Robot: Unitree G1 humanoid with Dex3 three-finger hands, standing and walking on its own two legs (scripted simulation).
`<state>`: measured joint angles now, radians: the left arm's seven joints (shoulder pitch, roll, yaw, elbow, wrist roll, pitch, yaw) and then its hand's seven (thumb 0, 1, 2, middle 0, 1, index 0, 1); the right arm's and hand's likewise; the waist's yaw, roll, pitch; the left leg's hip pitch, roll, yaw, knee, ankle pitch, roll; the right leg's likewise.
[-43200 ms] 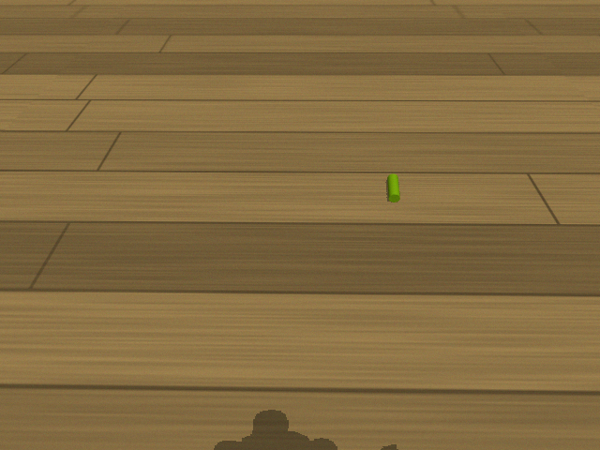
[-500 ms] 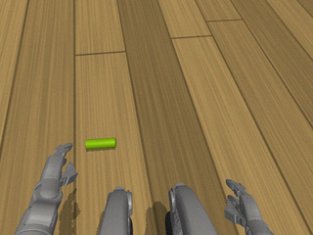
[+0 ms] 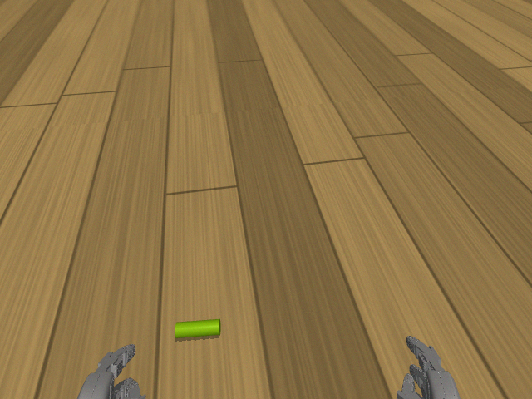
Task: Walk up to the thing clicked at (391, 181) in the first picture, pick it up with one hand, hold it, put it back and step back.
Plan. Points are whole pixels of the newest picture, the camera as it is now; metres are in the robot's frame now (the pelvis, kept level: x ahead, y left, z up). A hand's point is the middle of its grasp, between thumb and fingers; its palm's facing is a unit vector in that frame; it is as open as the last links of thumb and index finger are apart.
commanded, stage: home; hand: left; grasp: from above
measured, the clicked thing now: (198, 328) +0.52 +0.21 -0.69
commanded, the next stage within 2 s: none
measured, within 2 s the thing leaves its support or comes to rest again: neither
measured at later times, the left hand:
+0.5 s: hand out of the picture +0.17 +0.17 -0.04, palm faces +0.04 -0.98 -0.20, open 7.4 cm
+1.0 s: hand out of the picture +0.16 +0.17 -0.04, palm faces +0.04 -0.98 -0.21, open 7.4 cm
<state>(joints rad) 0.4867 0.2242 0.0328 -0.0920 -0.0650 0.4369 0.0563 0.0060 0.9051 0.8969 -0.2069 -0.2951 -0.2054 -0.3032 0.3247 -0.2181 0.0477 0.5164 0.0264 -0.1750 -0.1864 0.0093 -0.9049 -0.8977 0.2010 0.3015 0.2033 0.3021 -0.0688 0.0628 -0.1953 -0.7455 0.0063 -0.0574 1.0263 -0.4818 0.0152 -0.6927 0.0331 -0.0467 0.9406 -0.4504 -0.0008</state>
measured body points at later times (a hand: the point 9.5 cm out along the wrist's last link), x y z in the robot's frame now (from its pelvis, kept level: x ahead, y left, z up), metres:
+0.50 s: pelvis +0.01 -0.01 +0.01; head +0.02 +0.00 +0.46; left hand +0.16 +0.23 -0.03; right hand +0.16 -0.25 -0.06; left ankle +0.01 +0.10 -0.68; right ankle +0.01 -0.13 -0.68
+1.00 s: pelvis +0.00 -0.01 +0.00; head +0.01 +0.00 +0.45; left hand +0.16 +0.22 -0.03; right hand +0.16 -0.25 -0.06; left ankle +0.01 +0.10 -0.68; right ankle +0.01 -0.13 -0.68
